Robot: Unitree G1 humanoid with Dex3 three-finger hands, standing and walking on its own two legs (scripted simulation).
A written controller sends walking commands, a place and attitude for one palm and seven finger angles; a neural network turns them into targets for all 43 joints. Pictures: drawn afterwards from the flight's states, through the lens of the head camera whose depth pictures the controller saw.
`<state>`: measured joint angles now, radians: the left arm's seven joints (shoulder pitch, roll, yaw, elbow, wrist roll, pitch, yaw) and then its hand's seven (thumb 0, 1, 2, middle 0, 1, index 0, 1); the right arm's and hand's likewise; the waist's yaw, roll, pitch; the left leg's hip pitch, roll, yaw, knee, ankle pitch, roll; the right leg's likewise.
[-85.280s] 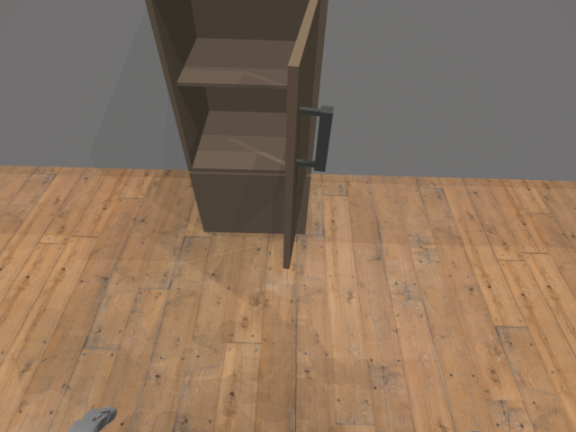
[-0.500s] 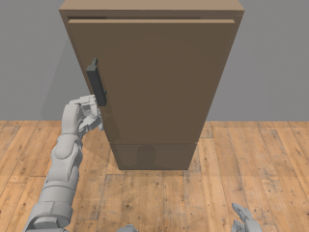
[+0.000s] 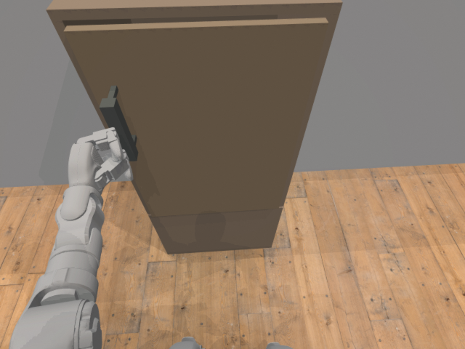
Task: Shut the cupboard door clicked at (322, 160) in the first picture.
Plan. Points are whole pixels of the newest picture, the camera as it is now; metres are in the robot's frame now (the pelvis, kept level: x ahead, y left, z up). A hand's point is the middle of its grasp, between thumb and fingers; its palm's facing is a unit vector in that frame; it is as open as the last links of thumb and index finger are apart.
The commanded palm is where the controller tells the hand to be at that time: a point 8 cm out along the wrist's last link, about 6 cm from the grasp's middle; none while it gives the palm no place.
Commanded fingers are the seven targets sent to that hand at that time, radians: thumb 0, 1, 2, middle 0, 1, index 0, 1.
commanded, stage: bring the fist close to the handle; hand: left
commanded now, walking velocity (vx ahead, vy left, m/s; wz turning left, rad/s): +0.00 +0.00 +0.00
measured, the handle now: (122, 124) +0.51 +0.21 +0.09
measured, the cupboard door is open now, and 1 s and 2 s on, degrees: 1 0 0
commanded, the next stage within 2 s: push the door shut along its arc in 0.08 s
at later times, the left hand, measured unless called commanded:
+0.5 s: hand (121, 152) +0.44 +0.20 +0.09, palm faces -0.02 -1.00 +0.00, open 2.9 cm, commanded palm +0.43 +0.25 +0.09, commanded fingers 0.00 0.90 0.90 -1.30 -1.50 -1.30 -1.50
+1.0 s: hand (122, 152) +0.44 +0.19 +0.09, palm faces -0.10 -0.99 -0.03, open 2.7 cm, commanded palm +0.47 +0.22 +0.09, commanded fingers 0.00 0.90 0.90 -1.30 -1.50 -1.30 -1.50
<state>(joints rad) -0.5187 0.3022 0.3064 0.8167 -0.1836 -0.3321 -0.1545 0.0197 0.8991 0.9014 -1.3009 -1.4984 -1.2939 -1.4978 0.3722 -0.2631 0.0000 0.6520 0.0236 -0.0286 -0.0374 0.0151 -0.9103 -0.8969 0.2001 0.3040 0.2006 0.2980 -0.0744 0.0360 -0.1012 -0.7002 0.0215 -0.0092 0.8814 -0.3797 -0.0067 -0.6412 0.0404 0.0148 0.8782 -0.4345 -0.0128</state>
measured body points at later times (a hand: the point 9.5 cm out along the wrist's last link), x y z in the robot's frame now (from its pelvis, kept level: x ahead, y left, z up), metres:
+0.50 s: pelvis -0.01 +0.01 -0.01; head +0.06 +0.02 +0.44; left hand +0.43 +0.25 +0.09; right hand +0.08 -0.24 -0.12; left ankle +0.03 +0.12 -0.69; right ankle +0.00 -0.11 -0.69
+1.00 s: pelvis -0.05 +0.02 -0.03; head +0.04 +0.04 +0.41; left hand +0.44 +0.25 +0.09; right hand +0.00 -0.26 -0.13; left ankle +0.03 +0.12 -0.69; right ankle +0.00 -0.11 -0.69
